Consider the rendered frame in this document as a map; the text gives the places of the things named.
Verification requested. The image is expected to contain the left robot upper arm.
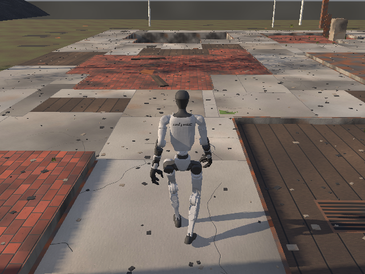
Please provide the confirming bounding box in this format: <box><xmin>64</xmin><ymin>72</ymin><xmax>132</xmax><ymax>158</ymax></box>
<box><xmin>157</xmin><ymin>115</ymin><xmax>171</xmax><ymax>148</ymax></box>

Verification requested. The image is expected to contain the left robot forearm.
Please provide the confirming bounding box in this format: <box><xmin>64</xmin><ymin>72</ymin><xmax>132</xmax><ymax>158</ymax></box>
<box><xmin>151</xmin><ymin>139</ymin><xmax>163</xmax><ymax>169</ymax></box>

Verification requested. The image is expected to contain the left robot hand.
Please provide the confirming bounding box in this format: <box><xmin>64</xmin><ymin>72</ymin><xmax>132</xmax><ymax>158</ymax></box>
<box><xmin>150</xmin><ymin>168</ymin><xmax>163</xmax><ymax>185</ymax></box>

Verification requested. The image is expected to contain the right robot upper arm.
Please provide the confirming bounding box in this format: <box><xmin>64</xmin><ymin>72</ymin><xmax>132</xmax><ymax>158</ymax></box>
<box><xmin>194</xmin><ymin>115</ymin><xmax>208</xmax><ymax>146</ymax></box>

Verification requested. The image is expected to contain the robot left thigh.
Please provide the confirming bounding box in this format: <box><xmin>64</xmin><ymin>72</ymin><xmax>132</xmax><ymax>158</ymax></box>
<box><xmin>163</xmin><ymin>159</ymin><xmax>178</xmax><ymax>194</ymax></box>

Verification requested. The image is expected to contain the right robot shin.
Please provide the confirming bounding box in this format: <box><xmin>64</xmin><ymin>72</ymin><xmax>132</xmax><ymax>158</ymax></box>
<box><xmin>187</xmin><ymin>196</ymin><xmax>201</xmax><ymax>237</ymax></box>

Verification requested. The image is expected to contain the right robot forearm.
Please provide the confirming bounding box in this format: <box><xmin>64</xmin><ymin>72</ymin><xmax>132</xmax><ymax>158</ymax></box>
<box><xmin>202</xmin><ymin>137</ymin><xmax>212</xmax><ymax>159</ymax></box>

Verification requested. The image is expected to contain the right robot hand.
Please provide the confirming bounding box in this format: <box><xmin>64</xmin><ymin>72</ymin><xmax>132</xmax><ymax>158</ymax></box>
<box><xmin>199</xmin><ymin>156</ymin><xmax>212</xmax><ymax>168</ymax></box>

